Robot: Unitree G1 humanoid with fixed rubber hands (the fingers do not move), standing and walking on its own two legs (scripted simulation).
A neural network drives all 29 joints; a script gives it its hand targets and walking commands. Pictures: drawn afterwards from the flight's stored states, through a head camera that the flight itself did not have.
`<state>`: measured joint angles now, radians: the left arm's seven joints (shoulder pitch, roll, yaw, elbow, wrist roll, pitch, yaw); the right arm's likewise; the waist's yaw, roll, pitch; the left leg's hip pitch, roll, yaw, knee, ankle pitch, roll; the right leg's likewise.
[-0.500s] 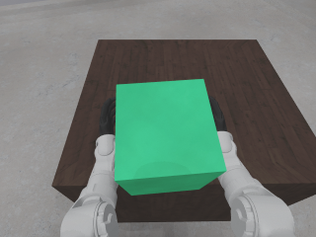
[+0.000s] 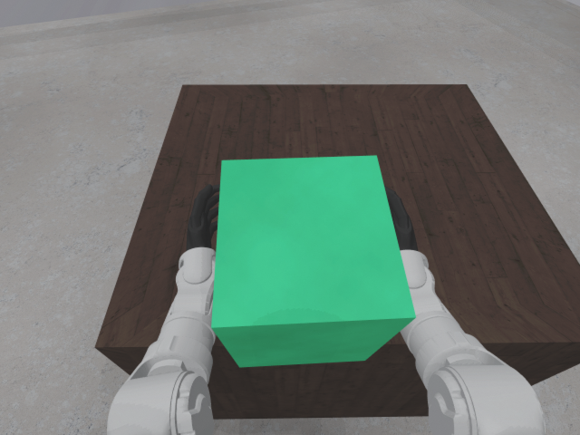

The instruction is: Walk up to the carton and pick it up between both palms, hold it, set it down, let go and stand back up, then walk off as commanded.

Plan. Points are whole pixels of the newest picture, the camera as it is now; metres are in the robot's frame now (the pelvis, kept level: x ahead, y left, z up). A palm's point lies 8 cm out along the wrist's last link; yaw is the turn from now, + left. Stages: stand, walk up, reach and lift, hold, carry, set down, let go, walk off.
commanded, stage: reach and lift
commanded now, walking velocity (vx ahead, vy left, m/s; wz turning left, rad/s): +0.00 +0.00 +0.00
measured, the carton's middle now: (301, 271) +0.34 +0.02 +0.03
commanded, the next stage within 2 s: hold in 1.74 s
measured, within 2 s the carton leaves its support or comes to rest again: neither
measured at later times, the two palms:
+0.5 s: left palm (171, 202) +0.37 +0.19 +0.14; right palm (403, 207) +0.38 -0.10 +0.14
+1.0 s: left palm (131, 185) +0.37 +0.23 +0.17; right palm (379, 179) +0.38 -0.06 +0.19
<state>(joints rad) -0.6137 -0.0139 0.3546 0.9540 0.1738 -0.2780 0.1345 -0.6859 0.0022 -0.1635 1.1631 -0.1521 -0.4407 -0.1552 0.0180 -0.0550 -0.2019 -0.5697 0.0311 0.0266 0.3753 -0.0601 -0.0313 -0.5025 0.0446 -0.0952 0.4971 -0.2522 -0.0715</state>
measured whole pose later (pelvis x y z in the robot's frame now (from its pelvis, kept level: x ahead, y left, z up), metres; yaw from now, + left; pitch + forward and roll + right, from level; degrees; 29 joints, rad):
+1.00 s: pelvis -0.02 +0.03 +0.01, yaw +1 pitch +1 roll +0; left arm -0.79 0.13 0.26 0.68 0.17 0.48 0.07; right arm -0.89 0.01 -0.11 0.89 0.06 0.27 -0.18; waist 0.01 -0.06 -0.13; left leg -0.34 -0.01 0.03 0.36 -0.05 0.00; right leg -0.26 0.01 -0.10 0.48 -0.24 -0.05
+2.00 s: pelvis -0.02 +0.03 +0.01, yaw +1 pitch +2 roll +0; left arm -0.80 0.10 0.21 0.54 0.15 0.63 0.11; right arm -0.85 -0.03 -0.11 0.73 0.19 0.41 -0.19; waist -0.03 -0.06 -0.15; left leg -0.34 -0.01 0.03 0.37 -0.06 0.01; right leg -0.25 0.01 -0.10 0.46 -0.24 -0.04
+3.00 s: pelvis -0.01 +0.02 +0.01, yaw +1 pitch +1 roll +0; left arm -0.78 0.08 0.24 0.36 0.14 0.80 0.11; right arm -0.90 -0.05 -0.11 0.63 0.26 0.58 -0.23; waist -0.03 -0.06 -0.16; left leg -0.31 0.00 0.02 0.38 -0.08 0.00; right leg -0.22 0.02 -0.10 0.46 -0.25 -0.05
